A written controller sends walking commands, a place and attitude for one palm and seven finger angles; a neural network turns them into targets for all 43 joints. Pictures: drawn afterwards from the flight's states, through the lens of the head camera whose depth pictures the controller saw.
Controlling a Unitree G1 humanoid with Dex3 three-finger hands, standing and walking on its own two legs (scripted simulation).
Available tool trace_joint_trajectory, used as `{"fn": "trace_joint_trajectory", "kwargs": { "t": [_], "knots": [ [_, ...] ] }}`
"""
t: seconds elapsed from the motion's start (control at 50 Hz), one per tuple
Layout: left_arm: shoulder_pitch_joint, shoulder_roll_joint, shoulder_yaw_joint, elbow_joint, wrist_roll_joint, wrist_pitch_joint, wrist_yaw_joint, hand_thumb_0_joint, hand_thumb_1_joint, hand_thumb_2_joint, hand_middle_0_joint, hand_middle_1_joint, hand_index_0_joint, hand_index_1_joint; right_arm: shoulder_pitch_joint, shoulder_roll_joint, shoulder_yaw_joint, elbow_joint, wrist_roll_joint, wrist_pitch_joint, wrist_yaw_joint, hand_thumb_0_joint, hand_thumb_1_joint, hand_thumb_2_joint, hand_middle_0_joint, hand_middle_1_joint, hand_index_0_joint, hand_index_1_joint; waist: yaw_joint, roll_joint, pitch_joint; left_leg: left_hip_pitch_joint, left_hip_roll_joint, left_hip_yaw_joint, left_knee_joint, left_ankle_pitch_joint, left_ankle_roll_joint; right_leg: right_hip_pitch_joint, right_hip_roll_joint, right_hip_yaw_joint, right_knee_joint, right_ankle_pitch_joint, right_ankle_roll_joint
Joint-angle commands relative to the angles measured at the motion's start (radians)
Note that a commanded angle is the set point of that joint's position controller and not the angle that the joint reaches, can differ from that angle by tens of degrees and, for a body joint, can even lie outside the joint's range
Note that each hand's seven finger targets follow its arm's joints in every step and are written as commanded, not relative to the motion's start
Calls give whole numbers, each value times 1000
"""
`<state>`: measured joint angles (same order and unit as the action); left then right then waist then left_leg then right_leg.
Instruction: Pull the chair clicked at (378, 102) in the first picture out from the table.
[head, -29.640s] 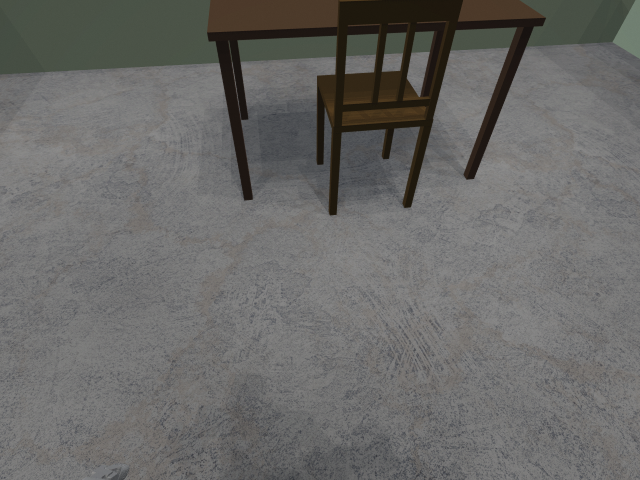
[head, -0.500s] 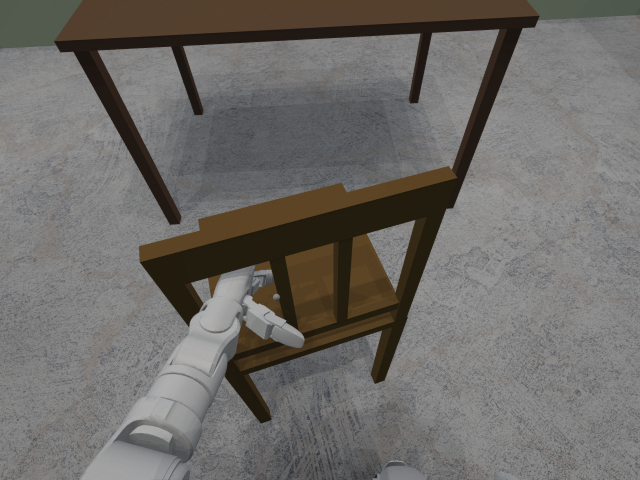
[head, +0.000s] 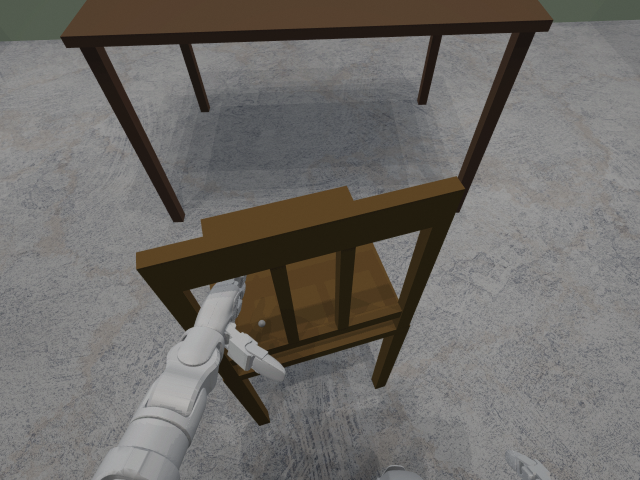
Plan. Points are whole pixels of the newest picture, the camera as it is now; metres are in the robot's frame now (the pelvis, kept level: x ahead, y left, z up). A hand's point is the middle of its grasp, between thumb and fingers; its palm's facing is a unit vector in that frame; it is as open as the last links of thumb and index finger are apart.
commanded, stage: draw the fingers out of the gap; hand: left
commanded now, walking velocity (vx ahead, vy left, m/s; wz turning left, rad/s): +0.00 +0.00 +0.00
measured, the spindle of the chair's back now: (285, 305) +0.37 +0.05 -0.07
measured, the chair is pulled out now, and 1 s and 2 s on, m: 0.57 0.57 0.57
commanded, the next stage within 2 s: draw the hand back to the body in 0.52 s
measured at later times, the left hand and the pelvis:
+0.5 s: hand (255, 391) +0.24 +0.08 -0.02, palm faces -0.24 -0.96 -0.15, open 17.5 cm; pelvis +0.00 +0.00 -0.01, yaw +2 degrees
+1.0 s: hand (212, 410) +0.20 +0.11 +0.04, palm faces -0.01 -1.00 -0.07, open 17.5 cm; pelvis -0.02 -0.01 -0.03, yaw +2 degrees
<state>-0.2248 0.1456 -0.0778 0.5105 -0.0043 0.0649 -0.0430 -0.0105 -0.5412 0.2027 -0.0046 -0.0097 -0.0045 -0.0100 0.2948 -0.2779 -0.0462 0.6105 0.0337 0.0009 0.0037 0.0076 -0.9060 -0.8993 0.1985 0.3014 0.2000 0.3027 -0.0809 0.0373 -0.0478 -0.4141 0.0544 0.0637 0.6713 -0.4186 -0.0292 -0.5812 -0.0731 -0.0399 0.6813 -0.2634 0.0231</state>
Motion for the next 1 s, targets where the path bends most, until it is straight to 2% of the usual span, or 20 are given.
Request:
{"fn": "trace_joint_trajectory", "kwargs": {
  "t": [0.0, 0.04, 0.08, 0.16, 0.22, 0.34, 0.52, 0.56, 0.62, 0.64, 0.66, 0.68, 0.74, 0.78, 0.82, 0.84, 0.86, 0.9, 0.94, 0.98],
  "knots": [
    [-169, 91, 6, -368, -4, -42, 16, 0, -550, 200, 0, 0, 0, 0, -33, -109, -31, -144, 8, -54, -15, 0, -900, -900, 200, 300, 200, 300, 12, -63, -329, 7, -46, -2, -71, 327, 41, 345, 30, -20, -35, 321, -35],
    [-130, 71, -27, -407, -2, -33, 23, 0, -550, 200, 0, 0, 0, 0, -50, -105, -25, -149, 8, -62, -22, 0, -900, -900, 200, 300, 200, 300, 6, -50, -293, 21, -42, -10, -68, 333, 40, 313, 31, -27, -35, 307, -35],
    [-126, 51, -56, -421, -3, -22, 26, 0, -550, 200, 0, 0, 0, 0, -59, -104, -19, -147, 7, -67, -26, 0, -900, -900, 200, 300, 200, 300, -4, -75, -273, 23, -42, -20, -64, 316, 42, 294, 30, -31, -35, 286, -31],
    [-94, 55, -66, -460, 4, -4, 26, 0, -550, 200, 0, 0, 0, 0, -80, -103, -10, -158, 5, -74, -33, 0, -900, -900, 200, 300, 200, 300, 4, -61, -268, 33, -45, -31, -59, 306, 42, 282, 28, -36, -29, 255, -32],
    [36, 28, -86, -464, 5, 19, 20, 0, -550, 200, 0, 0, 0, 0, -98, -97, -6, -180, 5, -74, -30, 0, -900, -900, 200, 300, 200, 300, 20, -98, -256, 22, -42, -36, -52, 328, 38, 288, 24, -47, -14, 275, -34],
    [178, 51, -82, -550, 21, 51, 17, 0, -550, 200, 0, 0, 0, 0, -134, -92, 3, -225, 5, -65, -28, 0, -900, -900, 200, 300, 200, 300, 36, -104, -223, -18, -46, -32, -39, 281, 39, 278, 21, -43, -8, 226, -35],
    [362, 27, -151, -774, 34, 43, 26, 0, -550, 200, 0, 0, 0, 0, -137, -75, 11, -270, 0, -93, -36, 0, -900, -900, 200, 300, 200, 300, 30, -67, -223, -12, -48, -54, -4, 291, 40, 241, 18, -51, 23, 208, -36],
    [420, 32, -153, -783, 38, 44, 28, 0, -550, 200, 0, 0, 0, 0, -133, -77, 12, -272, -1, -99, -39, 0, -900, -900, 200, 300, 200, 300, 26, -89, -201, -29, -47, -60, 1, 278, 41, 223, 20, -52, 25, 189, -35],
    [466, 46, -159, -851, 49, 35, 29, 0, -550, 200, 0, 0, 0, 0, -130, -76, 10, -283, -1, -109, -42, 0, -900, -900, 200, 300, 200, 300, 28, -60, -211, -31, -51, -62, 14, 269, 40, 209, 19, -49, 37, 172, -35],
    [400, -81, -97, -1020, -139, -87, 63, 0, -550, 200, 0, 0, 0, 0, -167, -44, 22, -284, 6, -142, -48, 0, -900, -900, 200, 300, 200, 300, 38, -124, -174, -65, -60, -71, 40, 255, 21, 169, 38, -79, 40, 164, -37],
    [469, -33, -78, -956, -122, -145, 77, 0, -550, 200, 0, 0, 0, 0, -152, -52, 20, -250, 1, -168, -48, 0, -900, -900, 200, 300, 200, 300, 46, -111, -191, -68, -60, -69, 53, 238, 20, 172, 39, -68, 57, 139, -37],
    [485, -37, -63, -971, -140, -191, 89, 0, -550, 200, 0, 0, 0, 0, -139, -51, 19, -237, 1, -182, -42, 0, -900, -900, 200, 300, 200, 300, 50, -91, -197, -86, -62, -74, 60, 239, 17, 160, 36, -70, 76, 138, -38],
    [515, -8, -4, -953, -120, -342, 124, 0, -550, 200, 0, 0, 0, 0, -131, -40, 4, -196, -5, -207, -21, 0, -900, -900, 200, 300, 200, 300, 73, -50, -182, -161, -57, -68, 115, 222, 4, 87, 39, -56, 137, 99, -42],
    [534, -35, -38, -925, -74, -454, 129, 0, -550, 200, 0, 0, 0, 0, -128, -30, -10, -184, -11, -216, 4, 0, -900, -900, 200, 300, 200, 300, 72, -37, -195, -213, -51, -67, 168, 211, 0, 28, 39, -48, 193, 83, -46],
    [630, -13, -52, -895, -42, -456, 101, 0, -550, 200, 0, 0, 0, 0, -130, -50, -18, -216, -8, -203, 18, 0, -900, -900, 200, 300, 200, 300, 78, -6, -236, -209, -49, -56, 160, 185, 7, 67, 34, -35, 185, 74, -48],
    [679, 11, -37, -872, -36, -420, 81, 0, -550, 200, 0, 0, 0, 0, -134, -60, -19, -230, 1, -189, 18, 0, -900, -900, 200, 300, 200, 300, 80, -22, -237, -208, -45, -53, 149, 175, 14, 90, 36, -30, 162, 66, -47],
    [643, 18, -50, -912, -46, -388, 56, 0, -550, 200, 0, 0, 0, 0, -139, -69, -13, -248, 5, -177, 12, 0, -900, -900, 200, 300, 200, 300, 64, -20, -238, -206, -45, -52, 137, 148, 18, 102, 32, -27, 144, 48, -43],
    [583, 73, 1, -1022, -90, -342, 31, 0, -550, 200, 0, 0, 0, 0, -161, -72, -5, -272, 12, -171, -13, 0, -900, -900, 200, 300, 200, 300, 57, -48, -244, -197, -46, -56, 122, 107, 27, 137, 27, -17, 108, 2, -35],
    [594, 116, 78, -1087, -140, -322, 29, 0, -550, 200, 0, 0, 0, 0, -175, -67, 6, -274, 18, -177, -40, 0, -900, -900, 200, 300, 200, 300, 68, -72, -237, -191, -47, -61, 105, 102, 29, 170, 27, -17, 81, -19, -32],
    [577, 108, 96, -1141, -176, -328, 34, 0, -550, 200, 0, 0, 0, 0, -166, -56, 15, -259, 21, -197, -55, 0, -900, -900, 200, 300, 200, 300, 63, -54, -219, -165, -49, -62, 91, 109, 29, 175, 29, -22, 59, -21, -28]
  ]
}}
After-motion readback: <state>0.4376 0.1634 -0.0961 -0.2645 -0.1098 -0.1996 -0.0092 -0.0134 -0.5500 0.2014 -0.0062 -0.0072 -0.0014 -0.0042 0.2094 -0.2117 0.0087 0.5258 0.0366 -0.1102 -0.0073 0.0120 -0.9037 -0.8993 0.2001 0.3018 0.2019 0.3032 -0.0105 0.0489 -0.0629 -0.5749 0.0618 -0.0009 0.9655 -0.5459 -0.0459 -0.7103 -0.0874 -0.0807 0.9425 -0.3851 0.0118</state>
